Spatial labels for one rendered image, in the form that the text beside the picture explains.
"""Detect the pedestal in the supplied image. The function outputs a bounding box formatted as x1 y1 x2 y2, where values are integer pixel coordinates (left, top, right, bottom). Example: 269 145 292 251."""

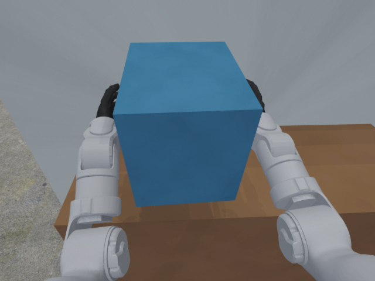
54 124 375 281

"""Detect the robot right upper arm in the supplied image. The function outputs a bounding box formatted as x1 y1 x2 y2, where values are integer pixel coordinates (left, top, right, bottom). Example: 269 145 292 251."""
277 205 375 281

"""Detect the left robot hand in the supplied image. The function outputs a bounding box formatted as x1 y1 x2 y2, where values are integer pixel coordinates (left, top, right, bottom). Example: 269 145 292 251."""
96 84 120 119

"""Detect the robot left forearm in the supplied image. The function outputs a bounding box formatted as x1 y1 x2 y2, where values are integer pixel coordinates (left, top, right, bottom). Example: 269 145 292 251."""
60 116 121 274

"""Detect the robot right forearm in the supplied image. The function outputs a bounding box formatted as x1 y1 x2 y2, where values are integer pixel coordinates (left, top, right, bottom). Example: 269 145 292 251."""
251 112 352 247

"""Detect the robot left upper arm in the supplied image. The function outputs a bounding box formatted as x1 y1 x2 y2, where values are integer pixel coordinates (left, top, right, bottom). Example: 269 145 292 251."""
44 226 130 281

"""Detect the right robot hand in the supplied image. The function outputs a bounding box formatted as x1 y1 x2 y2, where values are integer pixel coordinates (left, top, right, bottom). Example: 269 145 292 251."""
246 79 265 112

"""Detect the carton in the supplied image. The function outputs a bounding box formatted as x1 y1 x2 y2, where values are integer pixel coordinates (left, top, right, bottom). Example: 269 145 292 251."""
113 42 263 207

